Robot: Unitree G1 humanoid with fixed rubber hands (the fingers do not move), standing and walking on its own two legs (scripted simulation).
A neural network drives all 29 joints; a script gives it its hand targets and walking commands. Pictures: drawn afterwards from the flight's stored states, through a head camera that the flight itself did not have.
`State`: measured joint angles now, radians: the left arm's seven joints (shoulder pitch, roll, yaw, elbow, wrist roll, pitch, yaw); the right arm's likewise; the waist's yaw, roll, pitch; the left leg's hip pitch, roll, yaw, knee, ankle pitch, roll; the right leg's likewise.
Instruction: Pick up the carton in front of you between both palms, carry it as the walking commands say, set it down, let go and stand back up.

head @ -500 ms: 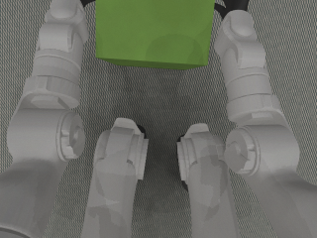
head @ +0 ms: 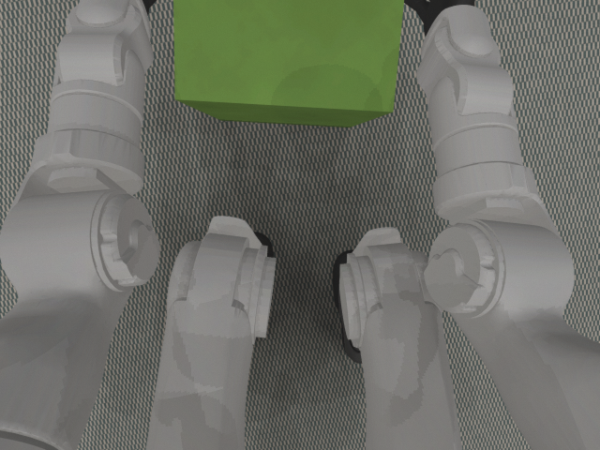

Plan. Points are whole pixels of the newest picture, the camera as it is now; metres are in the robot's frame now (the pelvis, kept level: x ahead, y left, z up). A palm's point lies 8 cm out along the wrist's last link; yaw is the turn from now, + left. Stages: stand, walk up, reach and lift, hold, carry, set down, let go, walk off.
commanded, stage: set down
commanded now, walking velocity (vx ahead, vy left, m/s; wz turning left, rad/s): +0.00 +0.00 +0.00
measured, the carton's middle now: (289, 34) +0.54 +0.06 -0.25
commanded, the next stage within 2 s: let go in 1.80 s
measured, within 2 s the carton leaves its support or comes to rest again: neither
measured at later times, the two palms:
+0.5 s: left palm out of the picture +0.55 +0.21 -0.16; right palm (447, 6) +0.56 -0.10 -0.15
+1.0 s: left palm out of the picture +0.55 +0.24 -0.10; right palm out of the picture +0.55 -0.12 -0.09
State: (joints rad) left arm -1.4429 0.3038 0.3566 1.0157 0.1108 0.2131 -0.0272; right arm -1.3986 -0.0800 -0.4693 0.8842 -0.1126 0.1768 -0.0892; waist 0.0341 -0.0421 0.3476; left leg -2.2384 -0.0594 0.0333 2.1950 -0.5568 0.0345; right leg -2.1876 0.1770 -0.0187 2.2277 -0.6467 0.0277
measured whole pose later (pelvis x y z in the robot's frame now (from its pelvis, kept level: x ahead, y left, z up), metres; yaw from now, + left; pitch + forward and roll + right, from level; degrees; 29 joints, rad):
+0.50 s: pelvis +0.00 +0.00 +0.00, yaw +0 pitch +33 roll -1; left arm -1.50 0.34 0.42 1.07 0.15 0.16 -0.11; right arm -1.46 -0.10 -0.51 0.94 -0.17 0.14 -0.03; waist 0.03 -0.04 0.43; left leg -2.22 -0.05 0.03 2.22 -0.57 0.03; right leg -2.17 0.16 -0.04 2.25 -0.66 0.01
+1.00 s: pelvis -0.01 +0.00 +0.02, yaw +0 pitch +32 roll -2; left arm -1.48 0.47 0.05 1.06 -0.21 0.17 0.05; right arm -1.41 -0.25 -0.18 0.90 0.18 0.21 -0.19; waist 0.02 -0.04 0.36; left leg -2.18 -0.02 0.05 2.14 -0.52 0.07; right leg -2.12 0.09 -0.05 2.16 -0.61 -0.01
